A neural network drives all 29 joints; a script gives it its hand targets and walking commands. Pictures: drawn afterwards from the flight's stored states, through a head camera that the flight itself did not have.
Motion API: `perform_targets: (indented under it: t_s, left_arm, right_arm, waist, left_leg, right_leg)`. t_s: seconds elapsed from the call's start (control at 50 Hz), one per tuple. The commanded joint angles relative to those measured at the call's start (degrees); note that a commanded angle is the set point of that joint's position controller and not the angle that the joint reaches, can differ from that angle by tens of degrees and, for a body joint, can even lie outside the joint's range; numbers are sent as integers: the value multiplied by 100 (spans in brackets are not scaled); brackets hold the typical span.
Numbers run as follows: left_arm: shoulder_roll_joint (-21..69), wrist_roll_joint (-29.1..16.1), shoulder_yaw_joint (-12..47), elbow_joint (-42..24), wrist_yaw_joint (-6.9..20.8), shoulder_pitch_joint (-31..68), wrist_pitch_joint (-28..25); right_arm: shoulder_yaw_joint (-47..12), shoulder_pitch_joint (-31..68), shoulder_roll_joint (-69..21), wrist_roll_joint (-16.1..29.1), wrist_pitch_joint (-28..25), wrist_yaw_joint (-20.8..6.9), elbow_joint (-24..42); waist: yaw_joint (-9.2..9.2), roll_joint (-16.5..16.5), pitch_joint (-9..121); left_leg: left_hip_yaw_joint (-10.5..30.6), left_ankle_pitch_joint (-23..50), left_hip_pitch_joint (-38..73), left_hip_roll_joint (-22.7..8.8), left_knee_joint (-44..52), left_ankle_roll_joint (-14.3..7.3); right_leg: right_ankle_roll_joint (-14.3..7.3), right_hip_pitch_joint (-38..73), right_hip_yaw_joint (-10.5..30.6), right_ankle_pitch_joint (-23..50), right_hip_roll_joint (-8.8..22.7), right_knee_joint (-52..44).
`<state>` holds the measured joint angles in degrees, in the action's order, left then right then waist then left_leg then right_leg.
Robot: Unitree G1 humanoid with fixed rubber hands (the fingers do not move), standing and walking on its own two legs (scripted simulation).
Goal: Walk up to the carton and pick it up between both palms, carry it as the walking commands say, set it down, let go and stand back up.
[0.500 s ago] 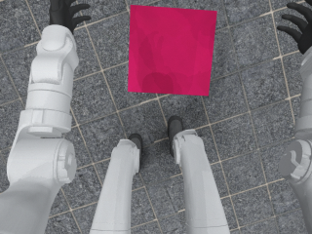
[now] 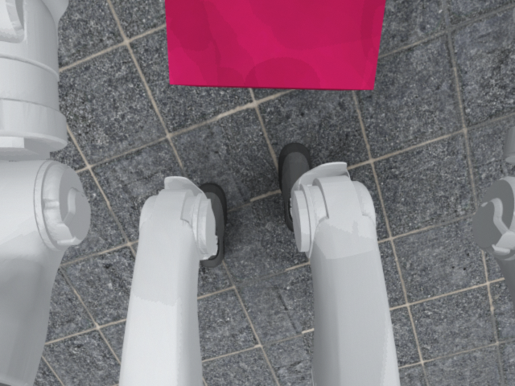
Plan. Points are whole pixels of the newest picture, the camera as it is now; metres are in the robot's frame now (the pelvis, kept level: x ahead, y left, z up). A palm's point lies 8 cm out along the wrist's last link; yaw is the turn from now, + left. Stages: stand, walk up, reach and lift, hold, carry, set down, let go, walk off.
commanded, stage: reach and lift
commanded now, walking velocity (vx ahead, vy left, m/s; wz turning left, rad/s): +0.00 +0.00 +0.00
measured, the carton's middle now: out of the picture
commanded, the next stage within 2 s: none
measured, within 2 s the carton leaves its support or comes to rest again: neither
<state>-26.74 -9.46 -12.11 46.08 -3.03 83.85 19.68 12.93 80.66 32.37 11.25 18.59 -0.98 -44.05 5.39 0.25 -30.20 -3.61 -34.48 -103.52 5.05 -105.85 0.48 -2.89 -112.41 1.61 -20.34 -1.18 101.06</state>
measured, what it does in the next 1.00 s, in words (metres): lowers itself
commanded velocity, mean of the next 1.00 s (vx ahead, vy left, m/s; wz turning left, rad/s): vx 0.00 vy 0.00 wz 0.00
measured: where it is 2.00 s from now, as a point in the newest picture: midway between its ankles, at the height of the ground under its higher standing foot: (253, 221)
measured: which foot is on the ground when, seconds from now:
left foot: down 0.00-1.00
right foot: down 0.00-1.00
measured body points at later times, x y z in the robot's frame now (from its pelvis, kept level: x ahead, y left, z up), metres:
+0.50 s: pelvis +0.01 +0.01 -0.11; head +0.39 -0.03 +0.12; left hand +0.60 +0.14 -0.28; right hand +0.54 -0.32 -0.28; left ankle +0.10 +0.11 -0.45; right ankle +0.17 -0.10 -0.45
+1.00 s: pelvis +0.02 +0.01 -0.14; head +0.40 -0.02 +0.09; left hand +0.60 +0.13 -0.32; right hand +0.54 -0.31 -0.31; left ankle +0.10 +0.11 -0.45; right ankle +0.17 -0.10 -0.45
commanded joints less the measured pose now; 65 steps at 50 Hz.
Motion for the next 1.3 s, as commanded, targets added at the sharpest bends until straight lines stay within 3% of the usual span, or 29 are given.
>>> perform_targets:
  t_s: [0.0, 0.04, 0.1, 0.14, 0.16, 0.18, 0.2, 0.22, 0.26, 0.28, 0.3, 0.36, 0.4, 0.44, 0.5, 0.52, 0.56, 0.64, 0.7, 0.76, 0.86, 0.96, 1.06, 1.1, 1.16, 1.28]
  left_arm:
    - [-1435, 127, -257, -236, 103, 2143, -261]
    - [-1385, 149, -248, -200, 96, 2161, -301]
    - [-1195, 159, -209, 536, 130, 2079, -371]
    - [-1162, 94, -173, 292, 104, 2123, -480]
    - [-1004, 39, -76, 455, 72, 2069, -515]
    - [-964, 8, -40, 180, 42, 2112, -559]
    - [-861, -13, 68, 331, 10, 2085, -574]
    - [-795, -10, 121, 113, -29, 2079, -619]
    - [-723, 35, 131, 358, -83, 2002, -683]
    - [-745, 14, 161, -85, -130, 2073, -713]
    - [-772, 8, 223, -88, -172, 2105, -727]
    - [-785, 44, 156, -248, -252, 2053, -801]
    - [-705, 134, 180, 135, -271, 1891, -837]
    - [-685, 142, 245, -89, -278, 1898, -881]
    - [-423, 118, 418, 305, -227, 1861, -952]
    - [-440, 118, 456, 192, -214, 1885, -985]
    - [-342, 75, 576, 621, -169, 1866, -1029]
    - [-313, -71, 825, 362, -166, 2053, -1107]
    - [-349, -39, 805, 189, -214, 2082, -1174]
    - [-288, -150, 819, 367, -251, 1855, -1204]
    - [-354, 28, 705, 648, -279, 1555, -1209]
    - [-322, 32, 658, 389, -308, 1827, -1234]
    - [-210, -54, 772, 490, -289, 1993, -1189]
    - [-143, -151, 848, 403, -273, 2150, -1170]
    - [-34, -140, 874, 731, -250, 2084, -1139]
    - [55, -159, 941, 818, -287, 2182, -1229]
  right_arm:
    - [216, 2288, 1490, -97, -172, 267, 716]
    - [163, 2327, 1501, -63, -216, 268, 703]
    - [15, 2252, 1280, -88, -255, 186, -129]
    - [-63, 2326, 1276, -43, -364, 137, -28]
    - [-47, 2219, 1223, -46, -424, 103, -310]
    - [31, 2231, 1266, -81, -483, 97, -152]
    - [68, 2245, 1310, -95, -548, 72, -220]
    - [105, 2142, 1309, -69, -606, 48, -194]
    - [139, 2122, 1324, -61, -707, -10, -491]
    - [160, 2234, 1363, -20, -760, -13, -61]
    - [262, 2146, 1446, -32, -789, -12, -185]
    - [330, 1978, 1526, -42, -878, -38, -349]
    - [351, 1959, 1442, -72, -975, -67, -707]
    - [430, 1994, 1504, -33, -1065, -64, -510]
    - [423, 1726, 1327, -54, -1173, -75, -1338]
    - [466, 1693, 1341, -61, -1215, -72, -1324]
    - [417, 1704, 1237, -60, -1290, -71, -1681]
    - [593, 1881, 1466, -60, -1453, 26, -1513]
    - [625, 1914, 1453, -127, -1531, 95, -1516]
    - [603, 1707, 1405, -245, -1555, 147, -1623]
    - [444, 1654, 1213, -102, -1557, 129, -1586]
    - [326, 1874, 1168, 57, -1549, 74, -1488]
    - [275, 2038, 1137, 126, -1505, 51, -1738]
    - [277, 2061, 1125, 99, -1507, 62, -1770]
    - [325, 1987, 1102, 19, -1505, 98, -2108]
    - [287, 2192, 839, -52, -1608, 191, -1962]
  waist:
    - [-137, -543, 10227]
    - [-171, -467, 10228]
    - [-184, -520, 9269]
    - [-197, -629, 9445]
    - [-106, -598, 9257]
    - [-22, -572, 9471]
    - [39, -559, 9395]
    - [87, -413, 9459]
    - [53, -272, 9014]
    - [62, -244, 9529]
    - [153, -144, 9567]
    - [148, 5, 9455]
    - [167, -25, 8621]
    - [205, 157, 8723]
    - [376, 319, 7721]
    - [443, 376, 7680]
    - [510, 425, 7131]
    - [729, 635, 7441]
    - [691, 718, 7338]
    - [724, 407, 7375]
    - [414, 331, 7309]
    - [323, 370, 7282]
    - [393, 421, 7065]
    - [540, 344, 7082]
    - [584, 462, 6705]
    - [561, 403, 7086]
  left_leg:
    - [-23, -83, -788, -135, 560, -67]
    - [10, -14, -507, -161, 424, -93]
    - [75, -313, -887, -214, 167, -136]
    - [80, -99, -778, -205, 0, -141]
    - [121, -61, -781, -213, -63, -140]
    - [154, 148, -547, -194, -129, -131]
    - [161, 272, -525, -197, -218, -110]
    - [183, 384, -220, -191, -234, -107]
    - [204, 420, -243, -193, -387, -67]
    - [234, 711, 144, -178, -439, -62]
    - [251, 758, 248, -181, -483, -44]
    - [255, 917, 363, -152, -651, 1]
    - [321, 833, 2, -167, -750, -8]
    - [295, 940, 99, -149, -881, 20]
    - [381, 757, -326, -177, -1022, 69]
    - [389, 739, -296, -189, -1092, 82]
    - [388, 560, -653, -199, -1212, 91]
    - [405, 830, -553, -196, -1455, 166]
    - [410, 936, -579, -171, -1454, 189]
    - [374, 1026, -860, -125, -1512, 185]
    - [310, 994, -922, -108, -1477, 141]
    - [314, 964, -749, -104, -1408, 102]
    - [328, 673, -654, -120, -1326, 92]
    - [375, 641, -623, -136, -1291, 79]
    - [375, 474, -744, -127, -1264, 113]
    - [375, 767, -699, -45, -1259, 89]
  right_leg:
    - [273, 7475, 1000, 1016, 207, -132]
    - [256, 7086, 935, 757, 212, -29]
    - [243, 6196, 912, 137, 254, 173]
    - [250, 6122, 861, 370, 269, 364]
    - [239, 5833, 736, 540, 281, 532]
    - [230, 5782, 629, 861, 265, 647]
    - [232, 5599, 530, 1116, 273, 790]
    - [219, 5384, 403, 1308, 271, 869]
    - [211, 4776, 294, 1355, 308, 1038]
    - [229, 4954, 255, 1661, 315, 1142]
    - [222, 4813, 177, 1790, 333, 1251]
    - [207, 4439, 128, 1936, 384, 1482]
    - [233, 3812, 123, 1789, 403, 1568]
    - [220, 3898, 143, 1926, 412, 1678]
    - [182, 3315, 167, 1722, 449, 1813]
    - [166, 3295, 198, 1699, 471, 1830]
    - [165, 3032, 238, 1538, 492, 1860]
    - [118, 3172, 229, 1847, 498, 2046]
    - [98, 3081, 209, 1908, 466, 2078]
    - [102, 3348, 226, 2117, 434, 2145]
    - [165, 3502, 247, 2137, 425, 2145]
    - [178, 3137, 231, 1942, 423, 2093]
    - [176, 2820, 189, 1456, 455, 1942]
    - [165, 2769, 163, 1425, 460, 1916]
    - [155, 2502, 137, 1151, 451, 1844]
    - [181, 2791, 143, 1540, 404, 1858]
